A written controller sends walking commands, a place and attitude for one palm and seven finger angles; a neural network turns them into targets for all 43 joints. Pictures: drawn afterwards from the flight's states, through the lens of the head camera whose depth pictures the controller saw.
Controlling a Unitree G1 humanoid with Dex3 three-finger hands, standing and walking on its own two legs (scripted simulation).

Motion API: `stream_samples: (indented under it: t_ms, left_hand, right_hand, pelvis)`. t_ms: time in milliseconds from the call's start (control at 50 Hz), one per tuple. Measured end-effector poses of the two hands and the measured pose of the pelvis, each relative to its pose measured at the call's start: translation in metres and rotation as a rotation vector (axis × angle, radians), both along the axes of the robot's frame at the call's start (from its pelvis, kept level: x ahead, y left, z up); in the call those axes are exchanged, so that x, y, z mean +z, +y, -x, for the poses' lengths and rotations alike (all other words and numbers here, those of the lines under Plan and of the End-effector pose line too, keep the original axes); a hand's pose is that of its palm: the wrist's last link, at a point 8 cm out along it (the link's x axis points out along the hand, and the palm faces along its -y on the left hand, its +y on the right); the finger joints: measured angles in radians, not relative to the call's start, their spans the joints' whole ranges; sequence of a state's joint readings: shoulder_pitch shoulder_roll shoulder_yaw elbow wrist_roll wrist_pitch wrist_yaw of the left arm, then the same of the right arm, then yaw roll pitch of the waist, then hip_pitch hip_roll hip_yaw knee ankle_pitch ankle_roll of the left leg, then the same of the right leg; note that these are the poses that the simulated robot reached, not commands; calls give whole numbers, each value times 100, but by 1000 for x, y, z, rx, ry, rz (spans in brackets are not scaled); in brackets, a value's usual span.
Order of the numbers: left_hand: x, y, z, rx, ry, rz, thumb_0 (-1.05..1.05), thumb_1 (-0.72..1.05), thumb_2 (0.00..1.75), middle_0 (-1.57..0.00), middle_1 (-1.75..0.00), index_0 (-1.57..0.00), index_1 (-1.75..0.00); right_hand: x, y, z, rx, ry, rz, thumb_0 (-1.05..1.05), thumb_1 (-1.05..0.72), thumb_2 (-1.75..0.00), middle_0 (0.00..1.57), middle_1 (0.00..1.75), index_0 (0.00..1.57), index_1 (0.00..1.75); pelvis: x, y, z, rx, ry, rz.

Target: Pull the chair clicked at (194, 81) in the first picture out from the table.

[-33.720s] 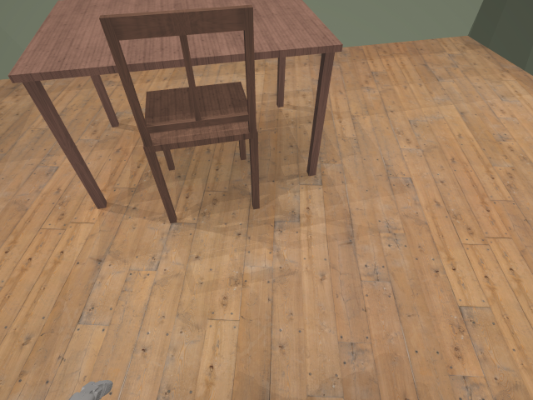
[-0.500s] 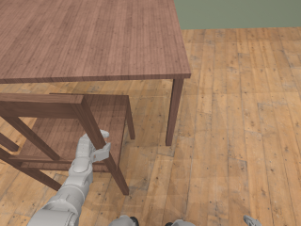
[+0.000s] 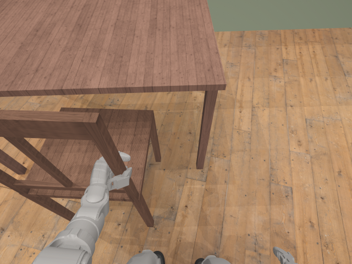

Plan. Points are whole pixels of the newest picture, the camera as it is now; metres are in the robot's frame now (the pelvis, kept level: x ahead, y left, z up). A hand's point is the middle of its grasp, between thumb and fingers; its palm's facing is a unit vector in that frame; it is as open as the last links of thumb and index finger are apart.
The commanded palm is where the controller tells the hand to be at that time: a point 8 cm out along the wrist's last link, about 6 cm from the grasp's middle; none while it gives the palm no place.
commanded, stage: step backward, pulling the chair out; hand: left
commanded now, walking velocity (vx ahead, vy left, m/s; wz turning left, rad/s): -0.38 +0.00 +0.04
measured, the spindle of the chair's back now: (45, 164) +0.36 +0.37 -0.05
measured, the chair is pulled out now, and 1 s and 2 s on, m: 0.14 0.14 0.15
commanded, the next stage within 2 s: stop walking, hand still on the chair in 1.22 s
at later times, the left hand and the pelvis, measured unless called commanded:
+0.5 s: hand (124, 176) +0.33 +0.15 -0.06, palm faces +0.07 -0.98 -0.19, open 5.9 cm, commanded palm +0.33 +0.20 -0.05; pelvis +0.00 +0.00 +0.00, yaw +0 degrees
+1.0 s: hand (124, 176) +0.33 +0.15 -0.06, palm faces +0.05 -0.98 -0.20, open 6.0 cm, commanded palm +0.32 +0.20 -0.05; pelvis -0.01 +0.00 +0.00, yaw +0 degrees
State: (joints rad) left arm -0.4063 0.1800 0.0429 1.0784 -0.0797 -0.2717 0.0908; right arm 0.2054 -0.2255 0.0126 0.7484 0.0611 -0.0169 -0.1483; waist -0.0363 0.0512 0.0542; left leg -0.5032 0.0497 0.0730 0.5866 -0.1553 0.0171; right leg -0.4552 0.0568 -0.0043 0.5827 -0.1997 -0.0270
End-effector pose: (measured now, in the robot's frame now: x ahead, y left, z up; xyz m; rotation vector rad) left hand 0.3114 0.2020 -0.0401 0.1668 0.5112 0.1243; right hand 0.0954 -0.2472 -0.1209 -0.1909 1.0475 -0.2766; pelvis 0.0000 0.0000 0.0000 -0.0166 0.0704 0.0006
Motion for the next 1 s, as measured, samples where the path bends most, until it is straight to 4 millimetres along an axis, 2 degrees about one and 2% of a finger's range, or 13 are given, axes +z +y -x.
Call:
stream_samples:
  t_ms: [240,520,740,1000]
  left_hand:
    - [0,0,0,-13,0,-1,5,58,73,-26,-112,-49,-145]
    - [0,0,-1,-9,-1,-4,5,57,75,-26,-113,-49,-145]
    - [0,1,-1,-31,-1,-8,4,57,74,-26,-115,-49,-145]
    - [0,1,-1,-26,-1,-7,5,56,76,-25,-117,-49,-145]
  right_hand:
    - [11,-14,-5,-8,-24,55,1,-90,-89,20,30,20,30]
    - [6,-5,0,-2,-20,23,1,-90,-89,20,30,20,30]
    - [8,-9,8,-12,7,49,1,-90,-89,20,30,20,30]
    - [6,-1,-1,4,-28,25,1,-90,-89,20,30,20,30]
  pelvis:
    - [1,1,1,6,-1,3]
    - [-1,-1,4,-1,-8,-3]
    - [0,4,3,7,-9,6]
    - [-3,2,8,-2,-18,-6]
